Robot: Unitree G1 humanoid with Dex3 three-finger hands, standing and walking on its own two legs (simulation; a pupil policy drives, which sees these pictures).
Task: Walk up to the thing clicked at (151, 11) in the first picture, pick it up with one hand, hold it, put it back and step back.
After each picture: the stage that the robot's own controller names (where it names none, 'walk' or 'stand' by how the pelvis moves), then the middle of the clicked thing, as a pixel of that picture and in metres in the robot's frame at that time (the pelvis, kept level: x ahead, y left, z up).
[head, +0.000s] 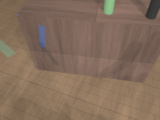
stand; out of the picture +0.98 -0.46 +0.00
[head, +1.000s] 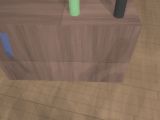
walk; out of the picture +0.95 -0.19 +0.03
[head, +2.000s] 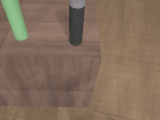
walk; (76, 22) +0.67 +0.09 +0.02
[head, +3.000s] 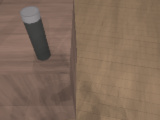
stand; (37, 36) +0.56 +0.22 +0.03
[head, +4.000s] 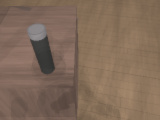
stand; (42, 51) +0.53 +0.20 -0.01
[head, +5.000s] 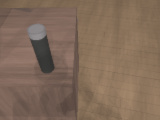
stand; (42, 51) +0.54 +0.21 -0.01
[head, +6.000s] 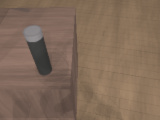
stand; (39, 53) +0.52 +0.22 -0.01
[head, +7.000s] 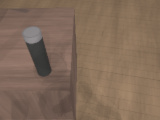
stand; (38, 54) +0.52 +0.22 -0.01
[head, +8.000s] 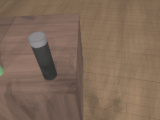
rise first; (44, 58) +0.51 +0.22 +0.00
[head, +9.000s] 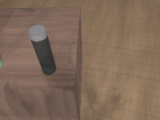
go down; (44, 52) +0.52 +0.22 +0.00
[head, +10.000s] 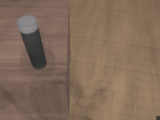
go down; (34, 45) +0.53 +0.20 +0.01
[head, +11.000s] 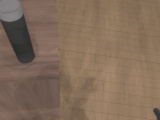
go down; (18, 36) +0.51 +0.21 +0.05
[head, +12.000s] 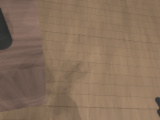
close in; out of the picture +0.52 +0.22 +0.08
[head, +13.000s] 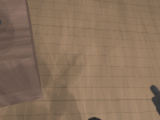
close; out of the picture +0.55 +0.23 +0.11
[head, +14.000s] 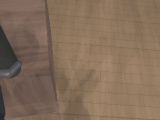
lift; out of the picture +0.43 +0.23 +0.09
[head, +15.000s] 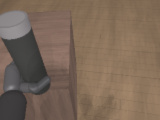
lift; (28, 59) +0.33 +0.16 +0.19
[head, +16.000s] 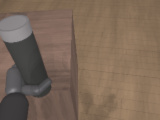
hold; (29, 62) +0.33 +0.17 +0.17
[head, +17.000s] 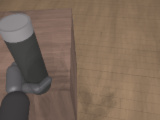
crouch; (30, 61) +0.33 +0.17 +0.17
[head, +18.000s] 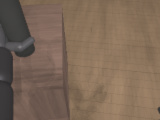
crouch; (12, 20) +0.46 +0.20 +0.21
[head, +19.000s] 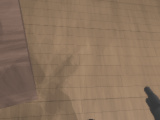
lower; out of the picture +0.54 +0.23 +0.10
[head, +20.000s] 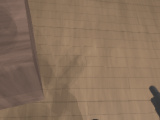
lower; out of the picture +0.53 +0.23 +0.10
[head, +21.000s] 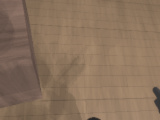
lower; out of the picture +0.54 +0.23 +0.10
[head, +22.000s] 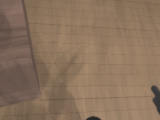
lower; out of the picture +0.54 +0.24 +0.11
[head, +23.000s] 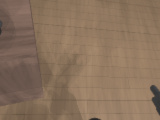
loosen; out of the picture +0.54 +0.22 +0.11
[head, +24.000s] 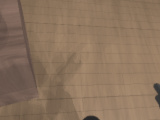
withdraw; out of the picture +0.54 +0.23 +0.11
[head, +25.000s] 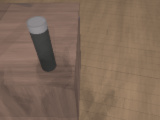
sink last; (43, 47) +0.51 +0.21 +0.04
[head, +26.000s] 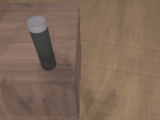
stand; (43, 46) +0.52 +0.21 +0.04
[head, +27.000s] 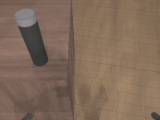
stand; (33, 40) +0.52 +0.22 +0.06
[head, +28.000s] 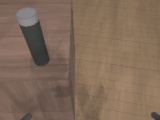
stand; (35, 40) +0.52 +0.21 +0.06
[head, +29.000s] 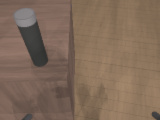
stand; (33, 41) +0.52 +0.22 +0.06
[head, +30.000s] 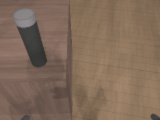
stand; (32, 41) +0.52 +0.22 +0.06
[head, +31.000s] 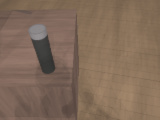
stand; (43, 51) +0.54 +0.21 +0.00
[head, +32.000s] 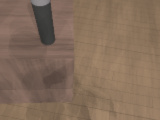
walk; (44, 20) +0.61 +0.16 +0.01
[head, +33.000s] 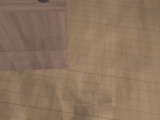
walk; out of the picture +0.90 +0.26 +0.02
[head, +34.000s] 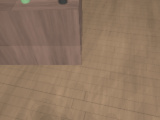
stand; out of the picture +1.17 +0.21 +0.01
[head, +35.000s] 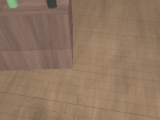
stand; out of the picture +1.14 +0.25 -0.01
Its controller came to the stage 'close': yes
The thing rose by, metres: 0.21
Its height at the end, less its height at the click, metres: +0.00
